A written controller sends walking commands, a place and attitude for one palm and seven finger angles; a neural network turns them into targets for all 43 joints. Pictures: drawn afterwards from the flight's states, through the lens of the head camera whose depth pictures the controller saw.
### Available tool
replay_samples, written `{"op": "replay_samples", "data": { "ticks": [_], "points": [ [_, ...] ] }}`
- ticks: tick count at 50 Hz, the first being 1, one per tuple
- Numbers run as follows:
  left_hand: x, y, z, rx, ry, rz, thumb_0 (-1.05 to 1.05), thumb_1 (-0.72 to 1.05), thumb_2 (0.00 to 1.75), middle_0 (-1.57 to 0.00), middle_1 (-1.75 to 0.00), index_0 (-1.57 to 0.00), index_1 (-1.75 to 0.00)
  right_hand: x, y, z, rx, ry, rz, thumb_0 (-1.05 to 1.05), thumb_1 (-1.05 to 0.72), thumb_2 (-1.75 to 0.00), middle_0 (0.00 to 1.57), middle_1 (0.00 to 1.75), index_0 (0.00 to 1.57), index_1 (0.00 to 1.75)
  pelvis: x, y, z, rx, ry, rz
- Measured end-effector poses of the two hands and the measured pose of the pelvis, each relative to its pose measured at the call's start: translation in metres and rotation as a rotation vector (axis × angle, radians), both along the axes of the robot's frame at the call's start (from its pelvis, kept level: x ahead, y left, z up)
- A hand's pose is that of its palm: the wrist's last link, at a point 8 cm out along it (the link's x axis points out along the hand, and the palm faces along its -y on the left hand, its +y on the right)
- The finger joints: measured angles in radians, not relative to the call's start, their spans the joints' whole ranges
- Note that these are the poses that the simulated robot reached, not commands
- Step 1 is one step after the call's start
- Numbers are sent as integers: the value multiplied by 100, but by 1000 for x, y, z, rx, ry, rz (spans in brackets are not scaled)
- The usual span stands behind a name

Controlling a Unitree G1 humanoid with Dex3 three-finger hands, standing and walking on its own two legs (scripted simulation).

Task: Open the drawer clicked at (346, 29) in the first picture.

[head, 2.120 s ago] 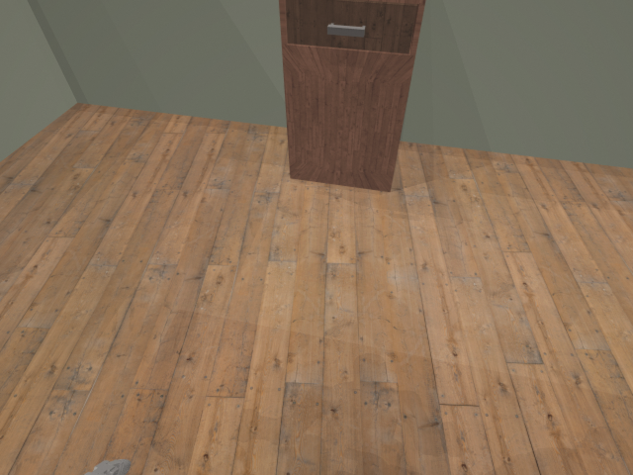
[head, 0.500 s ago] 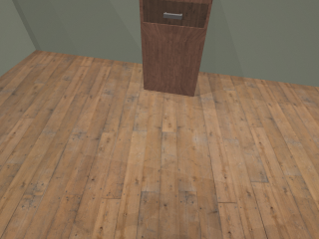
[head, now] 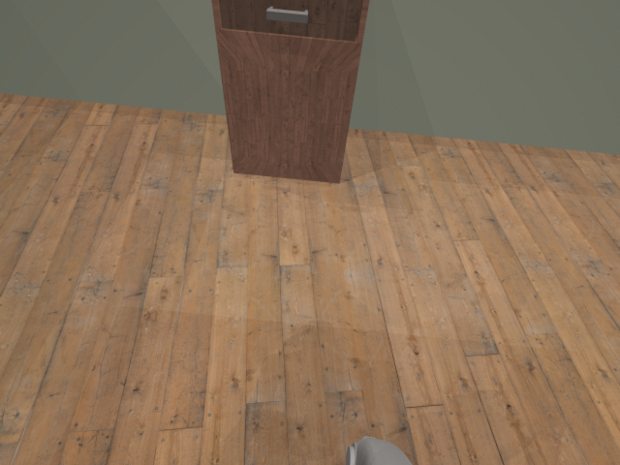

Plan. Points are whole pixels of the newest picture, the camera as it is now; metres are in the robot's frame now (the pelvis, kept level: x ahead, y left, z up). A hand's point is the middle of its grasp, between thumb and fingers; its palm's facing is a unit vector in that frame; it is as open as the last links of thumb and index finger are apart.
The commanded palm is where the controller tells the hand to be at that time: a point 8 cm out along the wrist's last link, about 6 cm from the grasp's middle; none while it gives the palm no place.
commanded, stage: walk to a spot facing it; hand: left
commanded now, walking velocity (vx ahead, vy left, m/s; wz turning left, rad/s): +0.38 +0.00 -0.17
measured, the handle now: (288, 13) +1.39 +0.12 -0.01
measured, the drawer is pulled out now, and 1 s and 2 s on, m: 0.00 0.00 0.00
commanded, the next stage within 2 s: turn to face it in 0.98 s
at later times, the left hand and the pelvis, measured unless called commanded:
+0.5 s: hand (214, 401) +0.24 +0.16 -0.17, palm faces +0.01 -0.99 -0.12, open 7.3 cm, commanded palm none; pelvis +0.23 -0.01 +0.01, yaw -2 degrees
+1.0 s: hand (240, 246) +0.54 +0.16 -0.16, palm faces -0.21 -0.96 -0.17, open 7.4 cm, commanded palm none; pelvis +0.44 -0.01 +0.01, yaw -12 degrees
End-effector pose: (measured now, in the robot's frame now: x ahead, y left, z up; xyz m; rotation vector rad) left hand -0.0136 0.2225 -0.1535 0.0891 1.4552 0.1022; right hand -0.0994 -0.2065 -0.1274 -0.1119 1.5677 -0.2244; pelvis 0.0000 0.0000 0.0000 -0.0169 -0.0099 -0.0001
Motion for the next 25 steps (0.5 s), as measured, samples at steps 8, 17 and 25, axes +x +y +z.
{"op": "replay_samples", "data": {
  "ticks": [8, 17, 25],
  "points": [
    [188, 3, 1, 88, -285, -96, 1, 93, 90, -20, -30, -19, -30, 13, 2, -8, 68, 228, -95, 1, -90, -90, 20, 30, 20, 30, 83, -22, -21, 6, -18, -33],
    [235, -19, 9, 66, -226, -96, 0, 92, 90, -20, -30, -19, -30, 224, -46, -14, -12, -166, -25, 1, -91, -90, 20, 30, 20, 30, 155, -28, -3, -16, -19, -37],
    [249, -14, 5, -4, -133, -19, 1, 92, 90, -20, -30, -20, -30, 396, -39, 15, -41, -430, 86, 1, -93, -90, 19, 30, 20, 30, 227, -9, 6, -27, -16, -36]
  ]
}}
